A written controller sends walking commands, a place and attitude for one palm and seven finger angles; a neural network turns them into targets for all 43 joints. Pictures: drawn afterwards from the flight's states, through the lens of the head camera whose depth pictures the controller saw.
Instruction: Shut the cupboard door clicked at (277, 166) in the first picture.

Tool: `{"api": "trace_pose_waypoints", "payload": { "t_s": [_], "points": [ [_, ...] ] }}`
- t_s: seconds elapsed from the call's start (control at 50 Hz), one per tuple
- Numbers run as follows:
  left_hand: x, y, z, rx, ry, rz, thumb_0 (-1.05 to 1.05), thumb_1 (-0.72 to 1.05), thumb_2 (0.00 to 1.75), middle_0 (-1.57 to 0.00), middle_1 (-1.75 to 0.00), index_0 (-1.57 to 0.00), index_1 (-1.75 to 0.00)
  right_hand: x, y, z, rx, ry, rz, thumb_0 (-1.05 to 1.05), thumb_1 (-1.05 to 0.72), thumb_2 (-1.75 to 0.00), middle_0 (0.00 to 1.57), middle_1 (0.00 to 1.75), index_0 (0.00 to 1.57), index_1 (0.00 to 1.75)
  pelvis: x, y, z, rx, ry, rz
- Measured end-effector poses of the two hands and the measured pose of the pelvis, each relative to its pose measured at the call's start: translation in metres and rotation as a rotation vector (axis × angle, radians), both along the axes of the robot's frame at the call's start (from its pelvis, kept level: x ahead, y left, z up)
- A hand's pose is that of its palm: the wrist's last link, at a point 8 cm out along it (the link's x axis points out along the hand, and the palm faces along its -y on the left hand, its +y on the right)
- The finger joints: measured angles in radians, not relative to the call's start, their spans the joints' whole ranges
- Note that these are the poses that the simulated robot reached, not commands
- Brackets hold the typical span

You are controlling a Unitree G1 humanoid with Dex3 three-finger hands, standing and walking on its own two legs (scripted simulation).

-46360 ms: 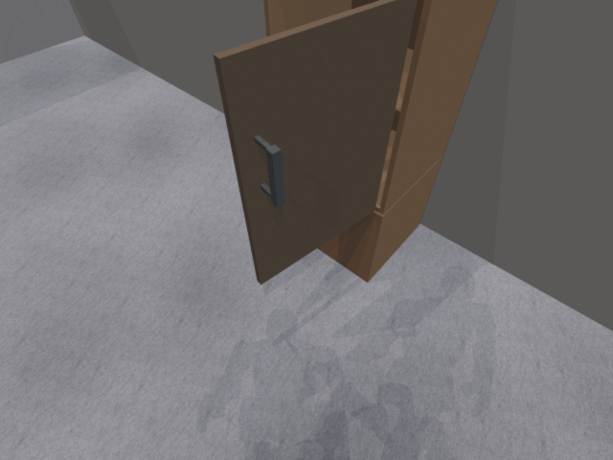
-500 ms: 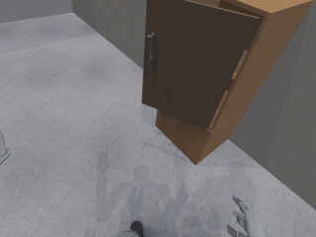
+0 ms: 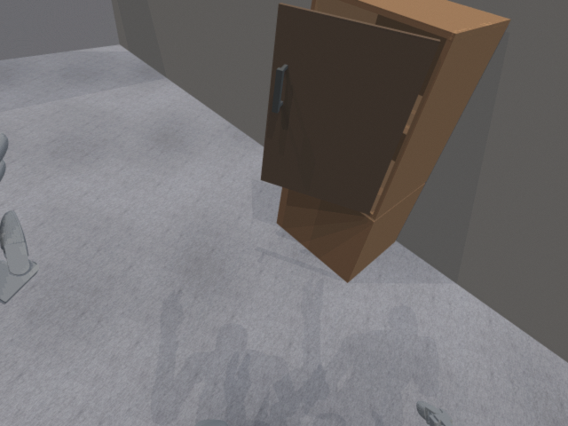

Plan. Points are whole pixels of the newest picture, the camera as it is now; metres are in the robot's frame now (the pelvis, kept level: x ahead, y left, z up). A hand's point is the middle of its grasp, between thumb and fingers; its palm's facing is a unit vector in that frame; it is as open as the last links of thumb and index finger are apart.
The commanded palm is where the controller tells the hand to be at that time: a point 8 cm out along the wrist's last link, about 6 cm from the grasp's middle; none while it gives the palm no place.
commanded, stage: stop stepping back and stand still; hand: left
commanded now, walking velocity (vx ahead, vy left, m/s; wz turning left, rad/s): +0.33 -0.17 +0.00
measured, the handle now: (280, 88) +1.01 +0.10 +0.05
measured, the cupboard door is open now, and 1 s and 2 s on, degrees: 27 27 27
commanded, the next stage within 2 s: let the arm hang, fingers relaxed in 0.50 s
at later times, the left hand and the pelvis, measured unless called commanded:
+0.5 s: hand out of the picture +0.14 +0.30 +0.18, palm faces +0.46 -0.76 -0.46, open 7.4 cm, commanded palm +0.08 +0.33 +0.19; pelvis -0.06 +0.03 +0.00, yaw +0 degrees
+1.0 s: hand out of the picture +0.00 +0.20 -0.16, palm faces +0.11 -0.97 -0.21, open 6.9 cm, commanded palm none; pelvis -0.04 +0.02 +0.00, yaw +4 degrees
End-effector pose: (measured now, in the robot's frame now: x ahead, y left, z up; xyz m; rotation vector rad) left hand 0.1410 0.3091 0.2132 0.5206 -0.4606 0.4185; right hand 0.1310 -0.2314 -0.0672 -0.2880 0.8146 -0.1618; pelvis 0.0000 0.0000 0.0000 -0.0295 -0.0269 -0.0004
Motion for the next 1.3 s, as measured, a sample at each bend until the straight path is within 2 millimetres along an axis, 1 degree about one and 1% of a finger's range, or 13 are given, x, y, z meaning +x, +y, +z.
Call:
{"api": "trace_pose_waypoints", "payload": {
  "t_s": [0.12, 0.3, 0.38, 0.46, 0.6, 0.66, 0.7, 0.74, 0.8, 0.86, 1.04, 1.16, 1.3],
  "points": [
    [-0.001, 0.038, -0.021, -0.105, 0.015, 0.040, 0.01, 0.88, 0.90, -0.21, -0.30, -0.21, -0.31, -0.031, 0.017, 0.000, -0.027, -0.070, -0.070, 0.02, -0.91, -0.89, 0.20, 0.30, 0.20, 0.30, -0.028, 0.032, -0.007, 0.000, -0.015, 0.018],
    [-0.033, 0.026, -0.005, -0.009, 0.176, -0.049, 0.02, 0.88, 0.90, -0.21, -0.30, -0.21, -0.31, -0.074, 0.053, 0.010, 0.060, 0.030, -0.059, 0.02, -0.91, -0.89, 0.20, 0.30, 0.20, 0.30, -0.050, 0.039, 0.021, -0.042, 0.010, -0.020],
    [-0.040, 0.029, 0.002, 0.021, 0.206, 0.013, 0.01, 0.88, 0.90, -0.21, -0.30, -0.22, -0.31, -0.073, 0.053, 0.003, 0.086, 0.033, -0.048, 0.02, -0.90, -0.89, 0.20, 0.30, 0.20, 0.30, -0.055, 0.034, 0.021, -0.034, 0.026, -0.006],
    [-0.043, 0.025, -0.008, 0.040, 0.196, 0.053, 0.01, 0.88, 0.90, -0.21, -0.30, -0.22, -0.31, -0.063, 0.041, -0.019, 0.090, 0.004, -0.030, 0.02, -0.90, -0.89, 0.21, 0.30, 0.20, 0.30, -0.063, 0.031, 0.000, -0.004, 0.025, -0.011],
    [-0.036, 0.022, -0.019, -0.065, 0.105, 0.041, 0.01, 0.88, 0.90, -0.21, -0.30, -0.22, -0.31, -0.053, 0.024, -0.018, 0.022, 0.002, -0.052, 0.02, -0.91, -0.89, 0.20, 0.30, 0.20, 0.30, -0.046, 0.036, -0.005, 0.011, -0.016, 0.009],
    [-0.008, 0.029, -0.071, -0.113, 0.279, 0.022, 0.00, 0.89, 0.90, -0.20, -0.30, -0.21, -0.31, -0.045, 0.019, -0.032, 0.025, 0.007, 0.009, 0.01, -0.91, -0.90, 0.20, 0.30, 0.20, 0.30, -0.045, 0.044, -0.016, 0.014, 0.007, 0.024],
    [0.007, 0.026, -0.137, -0.229, 0.554, 0.038, 0.00, 0.89, 0.90, -0.20, -0.30, -0.20, -0.30, -0.045, 0.018, -0.041, 0.032, 0.031, 0.032, 0.01, -0.91, -0.90, 0.20, 0.30, 0.20, 0.30, -0.049, 0.045, -0.017, 0.030, 0.014, 0.031],
    [0.004, 0.009, -0.205, -0.332, 0.852, 0.041, 0.00, 0.90, 0.90, -0.19, -0.30, -0.20, -0.30, -0.051, 0.018, -0.047, 0.049, 0.051, 0.036, 0.01, -0.91, -0.90, 0.20, 0.30, 0.20, 0.30, -0.054, 0.042, -0.017, 0.043, 0.014, 0.039],
    [-0.035, -0.032, -0.289, -0.429, 1.225, 0.010, 0.01, 0.90, 0.90, -0.19, -0.30, -0.20, -0.30, -0.064, 0.016, -0.059, 0.082, 0.109, 0.019, 0.01, -0.91, -0.89, 0.20, 0.30, 0.20, 0.30, -0.057, 0.032, -0.018, 0.070, 0.011, 0.035],
    [-0.097, -0.073, -0.337, -0.557, 1.495, 0.015, 0.01, 0.91, 0.90, -0.20, -0.30, -0.20, -0.30, -0.087, 0.015, -0.067, 0.106, 0.236, -0.019, 0.01, -0.91, -0.89, 0.20, 0.29, 0.20, 0.30, -0.054, 0.024, -0.013, 0.058, 0.008, 0.051],
    [-0.169, -0.056, -0.343, -0.684, 1.656, 0.250, -0.05, 0.97, 0.90, -0.21, -0.30, -0.21, -0.30, -0.151, 0.026, -0.066, 0.109, 0.561, -0.063, 0.01, -0.91, -0.89, 0.20, 0.29, 0.19, 0.30, -0.037, 0.017, 0.009, 0.026, 0.032, 0.065],
    [-0.198, -0.059, -0.339, -0.682, 1.772, 0.286, -0.01, 0.93, 0.90, -0.20, -0.30, -0.20, -0.30, -0.163, 0.037, -0.066, 0.147, 0.582, -0.104, 0.01, -0.91, -0.89, 0.20, 0.29, 0.19, 0.30, -0.033, 0.018, 0.015, 0.030, 0.011, 0.046],
    [-0.207, -0.072, -0.340, -0.708, 1.793, 0.267, 0.00, 0.91, 0.90, -0.20, -0.30, -0.20, -0.30, -0.170, 0.044, -0.067, 0.163, 0.585, -0.113, 0.01, -0.92, -0.89, 0.20, 0.29, 0.19, 0.30, -0.033, 0.020, 0.018, 0.031, -0.004, 0.038]
  ]
}}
